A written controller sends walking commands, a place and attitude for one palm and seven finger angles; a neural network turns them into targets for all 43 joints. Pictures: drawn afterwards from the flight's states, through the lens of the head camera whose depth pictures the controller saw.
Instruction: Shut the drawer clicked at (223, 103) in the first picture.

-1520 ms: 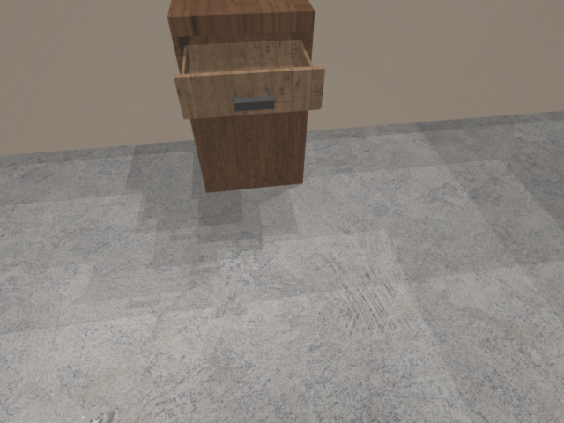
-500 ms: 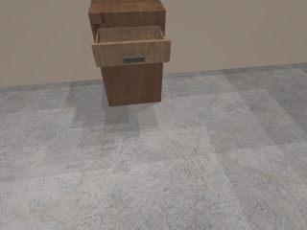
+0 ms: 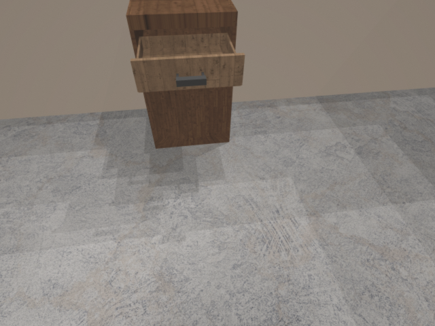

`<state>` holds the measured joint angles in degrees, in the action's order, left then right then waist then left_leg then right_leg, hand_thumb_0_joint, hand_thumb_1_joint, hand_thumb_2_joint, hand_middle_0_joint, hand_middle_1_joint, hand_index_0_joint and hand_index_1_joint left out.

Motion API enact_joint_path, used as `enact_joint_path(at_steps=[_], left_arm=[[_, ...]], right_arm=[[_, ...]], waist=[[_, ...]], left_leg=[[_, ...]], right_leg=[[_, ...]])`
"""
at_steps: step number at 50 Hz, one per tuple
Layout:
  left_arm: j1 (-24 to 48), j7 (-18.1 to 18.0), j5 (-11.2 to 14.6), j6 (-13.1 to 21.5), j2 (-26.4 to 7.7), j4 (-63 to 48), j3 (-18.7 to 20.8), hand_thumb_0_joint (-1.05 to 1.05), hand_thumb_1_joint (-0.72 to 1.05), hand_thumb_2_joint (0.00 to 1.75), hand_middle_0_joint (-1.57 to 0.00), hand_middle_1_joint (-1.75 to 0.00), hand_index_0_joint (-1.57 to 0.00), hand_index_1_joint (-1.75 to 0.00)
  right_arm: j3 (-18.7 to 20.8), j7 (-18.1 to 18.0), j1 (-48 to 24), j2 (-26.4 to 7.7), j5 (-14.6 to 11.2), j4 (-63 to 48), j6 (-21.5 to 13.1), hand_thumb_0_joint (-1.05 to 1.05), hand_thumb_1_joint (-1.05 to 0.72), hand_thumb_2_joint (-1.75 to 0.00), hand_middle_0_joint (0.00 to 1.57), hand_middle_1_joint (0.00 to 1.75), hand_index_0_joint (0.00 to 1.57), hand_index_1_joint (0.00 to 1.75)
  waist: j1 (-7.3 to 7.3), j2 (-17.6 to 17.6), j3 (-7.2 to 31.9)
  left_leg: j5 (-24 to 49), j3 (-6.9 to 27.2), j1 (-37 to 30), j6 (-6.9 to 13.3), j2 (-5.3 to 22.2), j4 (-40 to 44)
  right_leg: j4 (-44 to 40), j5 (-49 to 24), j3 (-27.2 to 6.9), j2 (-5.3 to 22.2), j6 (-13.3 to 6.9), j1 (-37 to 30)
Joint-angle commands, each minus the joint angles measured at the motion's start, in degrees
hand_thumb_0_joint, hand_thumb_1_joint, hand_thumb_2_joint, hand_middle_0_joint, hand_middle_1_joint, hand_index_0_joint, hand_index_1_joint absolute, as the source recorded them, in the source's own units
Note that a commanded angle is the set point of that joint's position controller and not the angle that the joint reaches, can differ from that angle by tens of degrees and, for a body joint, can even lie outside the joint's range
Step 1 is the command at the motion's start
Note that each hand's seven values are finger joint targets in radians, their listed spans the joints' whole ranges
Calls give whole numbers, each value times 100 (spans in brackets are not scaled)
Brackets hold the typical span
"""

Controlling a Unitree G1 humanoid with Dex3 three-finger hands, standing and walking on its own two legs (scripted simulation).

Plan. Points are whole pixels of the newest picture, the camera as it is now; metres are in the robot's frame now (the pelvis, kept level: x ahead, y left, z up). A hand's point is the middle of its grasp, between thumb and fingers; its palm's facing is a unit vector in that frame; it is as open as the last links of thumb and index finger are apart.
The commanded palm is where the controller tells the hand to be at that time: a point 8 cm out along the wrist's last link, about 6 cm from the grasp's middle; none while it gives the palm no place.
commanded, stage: walk to a spot facing it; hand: left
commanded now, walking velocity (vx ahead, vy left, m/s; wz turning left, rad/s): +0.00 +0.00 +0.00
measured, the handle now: (190, 78) +1.03 +0.17 -0.08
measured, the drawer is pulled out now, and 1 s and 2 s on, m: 0.30 0.30 0.30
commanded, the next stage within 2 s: turn to face it in 1.32 s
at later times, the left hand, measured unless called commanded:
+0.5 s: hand out of the picture +0.16 +0.15 -0.19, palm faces -0.17 -0.96 -0.21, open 7.4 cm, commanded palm none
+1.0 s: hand (171, 271) +0.29 +0.14 -0.21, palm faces -0.17 -0.98 -0.12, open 7.4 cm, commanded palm none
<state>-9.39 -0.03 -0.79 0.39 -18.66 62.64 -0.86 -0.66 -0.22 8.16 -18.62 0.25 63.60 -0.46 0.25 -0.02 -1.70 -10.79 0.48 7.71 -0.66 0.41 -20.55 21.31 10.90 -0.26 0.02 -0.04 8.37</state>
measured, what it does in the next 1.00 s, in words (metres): walks ahead, turning right: right foot, then left foot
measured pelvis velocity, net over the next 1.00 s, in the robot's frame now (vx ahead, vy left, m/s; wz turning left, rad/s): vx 0.31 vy -0.03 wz -0.28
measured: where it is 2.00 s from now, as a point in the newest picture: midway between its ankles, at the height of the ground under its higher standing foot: (247, 274)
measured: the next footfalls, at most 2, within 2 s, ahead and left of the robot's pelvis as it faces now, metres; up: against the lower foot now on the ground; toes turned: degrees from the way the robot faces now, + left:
right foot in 0.48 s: +0.16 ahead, -0.16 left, +0.00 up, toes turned -16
left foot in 0.94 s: +0.45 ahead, +0.02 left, +0.00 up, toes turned -6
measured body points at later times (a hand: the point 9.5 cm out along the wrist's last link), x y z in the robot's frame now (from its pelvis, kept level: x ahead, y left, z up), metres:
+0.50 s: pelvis +0.09 -0.04 -0.03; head +0.11 -0.06 +0.42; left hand +0.17 +0.20 -0.17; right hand -0.02 -0.26 -0.18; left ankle +0.01 +0.12 -0.74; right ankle +0.13 -0.15 -0.75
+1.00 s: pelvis +0.31 -0.03 -0.03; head +0.31 +0.00 +0.42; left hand +0.30 +0.19 -0.20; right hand +0.35 -0.28 -0.15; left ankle +0.41 +0.03 -0.75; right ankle +0.14 -0.14 -0.70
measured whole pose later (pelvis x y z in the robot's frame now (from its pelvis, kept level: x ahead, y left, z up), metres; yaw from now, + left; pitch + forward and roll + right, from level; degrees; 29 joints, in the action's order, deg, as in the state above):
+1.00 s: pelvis +0.31 -0.03 -0.03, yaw -16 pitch -3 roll -2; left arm -23.9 -0.1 -1.2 2.0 -9.3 64.3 2.9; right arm 2.1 0.5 8.9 -7.6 1.5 55.7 -4.5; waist 2.2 2.1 -2.3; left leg -13.4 -9.2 22.5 3.5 4.7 -38.6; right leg 54.0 27.7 -0.1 0.3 -1.7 9.9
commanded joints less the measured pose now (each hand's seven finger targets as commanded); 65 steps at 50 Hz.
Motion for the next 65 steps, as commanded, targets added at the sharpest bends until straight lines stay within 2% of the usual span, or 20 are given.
enact_joint_path(at_steps=[1,3,10,13,14,18,22,23,24,25,29,34,42,45,46,47,48,51,54,65], left_arm=[[191,-75,13,130,-1115,-363,253,0,90,90,-20,-30,-20,-30],[-190,-88,19,17,-468,-187,121,0,90,90,-20,-30,-20,-30],[-559,77,-36,-90,-535,-493,372,0,90,90,-20,-30,-20,-30],[-264,148,-15,23,-67,-788,371,0,90,90,-20,-30,-20,-30],[132,157,-29,62,-66,-996,397,0,90,90,-20,-30,-20,-30],[60,237,-51,80,195,-1042,453,0,90,90,-20,-30,-20,-30],[-1083,278,-45,138,409,-624,486,0,90,90,-20,-30,-20,-30],[-1874,229,-75,190,155,-345,550,0,90,90,-20,-30,-20,-30],[-2556,109,-100,278,-519,-186,715,0,90,90,-20,-30,-20,-30],[-2814,31,3,296,-757,-112,735,0,90,90,-20,-30,-20,-30],[-1423,-78,-23,321,-108,-413,575,0,90,90,-20,-30,-20,-30],[-1253,-79,-74,406,67,-342,494,0,90,90,-20,-30,-20,-30],[-1661,-107,-78,426,85,-158,518,0,90,90,-20,-30,-20,-30],[-1465,-98,-62,396,108,-180,555,0,90,90,-20,-30,-20,-30],[-1538,-68,-30,395,322,-236,544,0,90,90,-20,-30,-20,-30],[-1782,-2,43,367,657,-352,490,0,90,90,-20,-30,-20,-30],[-1492,-24,-16,379,503,-476,498,0,90,90,-20,-30,-20,-30],[-1164,60,-88,250,627,-373,544,0,90,90,-20,-30,-20,-30],[-1501,113,-110,55,842,-260,546,0,90,90,-20,-30,-20,-30],[-247,219,-87,-152,762,-846,574,0,90,90,-20,-30,-20,-30]], right_arm=[[216,-50,-265,-1090,22,-332,-136,0,-90,-90,20,30,20,30],[70,-32,118,-429,72,-163,-50,0,-90,-90,20,30,20,30],[279,-25,669,-477,123,-361,-42,0,-90,-90,20,30,20,30],[453,-98,1375,-795,120,-298,-186,0,-90,-90,20,30,20,30],[514,-110,1625,-821,90,-297,-253,0,-90,-90,20,30,20,30],[475,-110,1275,-416,121,-383,-379,0,-90,-90,20,30,20,30],[488,-96,1028,-423,123,-329,-370,0,-90,-90,20,30,20,30],[482,-59,1053,-325,77,-327,-375,0,-90,-90,20,30,20,30],[384,22,1048,103,11,-491,-388,0,-90,-90,20,30,20,30],[358,35,741,216,25,-736,-416,0,-90,-90,20,30,20,30],[427,58,535,380,107,-589,-318,0,-90,-90,20,30,20,30],[431,134,826,649,112,-553,-137,0,-90,-90,20,30,20,30],[421,215,-163,665,72,-1053,-296,0,-90,-90,20,30,20,30],[499,116,988,432,118,-718,-378,0,-90,-90,20,30,20,30],[614,38,1890,15,177,-471,-412,0,-90,-90,20,30,20,30],[760,-14,2525,-658,233,-360,-429,0,-90,-90,20,30,20,30],[697,-59,2467,-579,144,-367,-358,0,-90,-90,20,30,20,30],[468,-74,1130,323,120,-693,-399,0,-90,-90,20,30,20,30],[389,-121,1031,597,68,-620,-530,0,-90,-90,20,30,20,30],[416,-162,1698,326,65,-468,-459,0,-90,-90,20,30,20,30]], waist=[[-18,29,245],[-21,51,287],[-74,173,-745],[-397,-1088,-651],[-536,-1126,-652],[-185,-667,-688],[367,-448,-76],[699,88,319],[947,1791,672],[902,2062,602],[237,238,-367],[-127,552,-478],[165,607,-629],[-396,240,-211],[-719,-524,371],[-738,-2148,884],[-679,-1687,814],[-131,-589,-409],[184,-481,-260],[-44,-562,-396]], left_leg=[[540,561,13,196,623,354],[-158,328,-21,90,566,184],[-2382,172,636,267,547,-275],[-2477,1695,-608,910,1761,855],[-2057,1996,-973,1243,2257,1152],[-414,765,-539,1114,2121,948],[483,-521,298,598,1485,-476],[618,-941,707,392,1105,-1692],[-858,-1277,2098,122,598,-3420],[-2135,-888,2933,82,267,-4613],[-973,-167,2927,51,931,-5029],[-254,-470,2434,-130,849,-3837],[-129,-681,2092,39,583,-1940],[-49,-797,186,193,267,-1129],[-393,-19,-1086,399,828,-761],[-917,2352,-1921,886,2520,304],[-1274,2997,-1589,1060,2759,829],[-1645,1396,395,781,2267,1179],[-125,-17,689,543,1797,1042],[2763,-1366,-611,788,1872,639]], right_leg=[[-411,-399,-623,648,-142,34],[-383,425,-658,593,-93,115],[-183,2597,-1275,397,-503,1323],[2027,1432,-89,-322,-259,2610],[2883,1735,2,-38,-174,3226],[2986,1405,4,572,-80,2846],[1203,339,821,47,-173,291],[825,237,708,1,-260,-741],[7,1188,-1304,1352,-728,-1726],[-863,996,-3286,2223,-1193,-1742],[-973,1013,-2154,1918,-1277,29],[-1240,307,-826,1345,-1044,640],[-901,-665,-681,1323,-957,-139],[577,-1397,-259,926,-729,380],[2046,-1048,-36,537,-535,1006],[4123,1812,546,-281,-232,2292],[5078,2036,-87,-122,-324,2651],[5486,683,-188,547,-299,2706],[5119,119,-89,578,-159,2307],[3249,-446,495,639,164,3217]])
